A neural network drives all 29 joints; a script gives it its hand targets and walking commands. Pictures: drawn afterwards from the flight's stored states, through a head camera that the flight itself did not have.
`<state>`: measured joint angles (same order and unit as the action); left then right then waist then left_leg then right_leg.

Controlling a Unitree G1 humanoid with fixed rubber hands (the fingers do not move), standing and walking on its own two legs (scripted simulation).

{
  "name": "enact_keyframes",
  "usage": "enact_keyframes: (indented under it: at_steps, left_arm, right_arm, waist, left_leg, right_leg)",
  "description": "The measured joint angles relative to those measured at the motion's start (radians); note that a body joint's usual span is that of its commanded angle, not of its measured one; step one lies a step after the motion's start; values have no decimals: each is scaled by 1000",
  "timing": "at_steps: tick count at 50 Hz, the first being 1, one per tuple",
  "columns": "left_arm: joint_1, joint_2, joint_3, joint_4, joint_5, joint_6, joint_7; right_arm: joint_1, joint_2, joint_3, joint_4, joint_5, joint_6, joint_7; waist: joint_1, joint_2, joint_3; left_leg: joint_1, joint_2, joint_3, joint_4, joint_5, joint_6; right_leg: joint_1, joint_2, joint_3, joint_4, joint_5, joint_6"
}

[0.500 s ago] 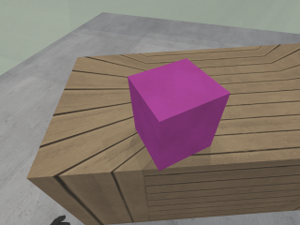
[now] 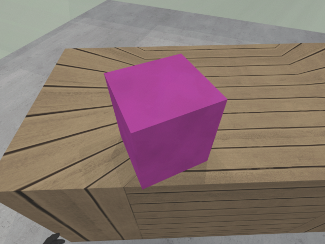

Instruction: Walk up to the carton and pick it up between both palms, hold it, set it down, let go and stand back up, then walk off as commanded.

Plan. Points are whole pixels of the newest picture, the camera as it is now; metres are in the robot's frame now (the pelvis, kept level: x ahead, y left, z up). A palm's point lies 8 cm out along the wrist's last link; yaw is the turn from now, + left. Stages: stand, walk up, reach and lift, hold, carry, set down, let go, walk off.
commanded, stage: walk up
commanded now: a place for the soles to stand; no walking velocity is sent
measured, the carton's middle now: (161, 122) +0.41 +0.05 +0.07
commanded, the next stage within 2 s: reach and lift in 1.42 s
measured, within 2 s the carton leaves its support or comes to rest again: neither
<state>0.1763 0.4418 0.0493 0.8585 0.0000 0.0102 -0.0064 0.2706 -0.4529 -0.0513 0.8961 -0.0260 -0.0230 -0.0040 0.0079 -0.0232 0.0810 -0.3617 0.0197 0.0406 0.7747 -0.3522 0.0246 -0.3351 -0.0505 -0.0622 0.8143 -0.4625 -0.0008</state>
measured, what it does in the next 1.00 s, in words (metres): stands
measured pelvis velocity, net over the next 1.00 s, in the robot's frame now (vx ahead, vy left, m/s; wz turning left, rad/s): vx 0.00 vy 0.01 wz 0.09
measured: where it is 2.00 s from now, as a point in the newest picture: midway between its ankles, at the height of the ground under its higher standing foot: outside the picture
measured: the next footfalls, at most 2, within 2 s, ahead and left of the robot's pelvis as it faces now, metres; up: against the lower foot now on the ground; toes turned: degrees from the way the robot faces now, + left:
none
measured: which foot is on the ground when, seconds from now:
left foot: down 0.00-1.00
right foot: down 0.00-1.00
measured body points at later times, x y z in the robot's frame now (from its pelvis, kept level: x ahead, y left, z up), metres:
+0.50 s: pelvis +0.01 -0.01 +0.01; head +0.02 -0.01 +0.46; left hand +0.10 +0.33 -0.08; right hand +0.16 -0.33 -0.08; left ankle +0.01 +0.13 -0.71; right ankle +0.01 -0.13 -0.71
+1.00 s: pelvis +0.00 +0.01 +0.03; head +0.01 +0.01 +0.48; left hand +0.07 +0.36 -0.07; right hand +0.14 -0.31 -0.08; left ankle +0.01 +0.13 -0.71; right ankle +0.01 -0.13 -0.71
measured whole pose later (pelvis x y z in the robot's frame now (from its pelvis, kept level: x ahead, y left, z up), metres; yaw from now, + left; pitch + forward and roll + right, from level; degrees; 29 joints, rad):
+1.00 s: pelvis +0.00 +0.01 +0.03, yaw +5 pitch -2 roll -1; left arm 0.13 0.47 0.03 1.01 0.01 -0.04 0.02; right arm 0.12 -0.45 -0.04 0.98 -0.03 0.02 0.05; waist 0.00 0.02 0.03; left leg -0.25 0.00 -0.04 0.54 -0.26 0.00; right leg -0.19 -0.06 -0.06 0.50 -0.27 0.03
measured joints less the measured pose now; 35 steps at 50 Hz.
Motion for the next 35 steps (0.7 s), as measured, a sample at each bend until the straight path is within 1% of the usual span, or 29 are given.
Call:
enact_keyframes:
  at_steps: [1, 2, 3, 4, 5, 6, 9, 11, 13, 14, 15, 16, 18, 19, 20, 23, 28, 35]
  left_arm:
    - [-6, -1, -3, 5, -5, 2, 6]
    - [-13, -2, -5, 10, -9, 1, 11]
    - [-19, -5, -8, 13, -11, -3, 15]
    - [-23, -8, -11, 17, -9, -13, 18]
    - [-27, -11, -13, 19, -2, -24, 21]
    - [-29, -15, -16, 21, 4, -34, 22]
    - [-34, -15, -20, 21, 14, -54, 24]
    - [-36, -10, -18, 16, 15, -60, 29]
    - [-37, 3, -16, 6, 16, -59, 32]
    - [-38, 11, -14, 1, 15, -57, 33]
    - [-37, 20, -13, -4, 13, -53, 32]
    - [-40, 29, -10, -6, 9, -49, 31]
    - [-44, 33, -9, 2, -1, -40, 31]
    - [-46, 33, -10, 10, -3, -36, 31]
    - [-45, 32, -12, 20, -4, -37, 30]
    - [-42, 14, -25, 56, 8, -48, 24]
    - [-53, -5, -38, 93, 13, -53, 17]
    - [-97, -16, -40, 129, 10, -50, 8]
  right_arm:
    - [-13, 5, 4, -8, -1, 0, 2]
    - [-26, 9, 8, -15, -1, -1, 1]
    - [-40, 10, 13, -20, 1, 0, 0]
    - [-55, 9, 17, -23, 3, 4, 0]
    - [-70, 8, 19, -25, 7, 9, 0]
    - [-85, 9, 19, -26, 11, 16, 1]
    - [-116, 4, 13, -33, 21, 37, 0]
    - [-133, 0, 7, -39, 25, 38, 0]
    - [-143, -3, 1, -45, 23, 34, 4]
    - [-146, -5, -2, -47, 21, 32, 7]
    - [-146, -8, -5, -49, 17, 28, 10]
    - [-148, -5, -9, -47, 11, 23, 12]
    - [-147, -7, -6, -45, 7, 16, 15]
    - [-146, -8, -3, -44, 7, 12, 15]
    - [-147, -7, 3, -40, 9, 11, 14]
    - [-162, 1, 15, -15, 19, 19, 13]
    - [-179, 14, 24, 25, 21, 21, 21]
    - [-191, 24, 36, 82, 16, 19, 27]
  waist:
    - [-6, 1, 4]
    - [-13, 3, 6]
    - [-19, 8, 8]
    - [-22, 14, 7]
    - [-24, 24, 8]
    - [-27, 33, 9]
    - [-19, 41, 5]
    - [-11, 44, 9]
    - [-3, 40, 14]
    - [-1, 36, 16]
    - [0, 33, 15]
    - [2, 19, 19]
    - [10, 14, 18]
    - [11, 17, 14]
    - [11, 19, 9]
    - [1, 40, -6]
    - [-4, 33, -25]
    - [-6, 36, -45]
  left_leg:
    - [0, 1, -4, 5, -11, -6]
    - [1, 3, -9, 4, -18, -10]
    - [1, 5, -15, 2, -21, -15]
    - [0, 7, -21, 1, -22, -20]
    - [-4, 10, -30, 4, -21, -25]
    - [-6, 7, -48, 7, -19, -24]
    - [-22, -24, -96, 98, -157, -5]
    - [-20, -22, -95, 122, -166, 2]
    - [-1, -9, -73, 71, -139, 3]
    - [17, -5, -61, 18, -104, 5]
    - [41, -2, -52, -53, -34, 10]
    - [49, -10, -44, -79, 4, -5]
    - [42, -11, -40, -66, 2, -34]
    - [40, -7, -41, -59, -7, -40]
    - [39, -2, -43, -55, -14, -45]
    - [49, 16, -60, -72, -7, -58]
    - [83, 3, -58, -146, 36, -49]
    - [116, 5, -67, -233, 90, -47]
  right_leg:
    - [-7, 12, 16, 32, -56, -3]
    - [-8, 22, 26, 48, -86, -7]
    - [2, 28, 28, 24, -79, -12]
    - [24, 31, 26, -41, -13, -15]
    - [34, 34, 19, -83, 97, -13]
    - [36, 36, 11, -86, 120, -10]
    - [39, 24, 5, -80, 67, -10]
    - [44, 17, 4, -90, 61, -9]
    - [41, 6, 2, -91, 64, -5]
    - [35, -1, 2, -83, 62, -2]
    - [27, -7, 0, -69, 56, 2]
    - [18, -20, 5, -51, 47, 7]
    - [8, -17, 24, -35, 46, 7]
    - [12, -6, 32, -43, 34, 4]
    - [23, 4, 36, -69, 52, 1]
    - [52, 24, 21, -122, 88, 7]
    - [81, 11, 22, -182, 119, 13]
    - [127, 16, 11, -289, 182, 17]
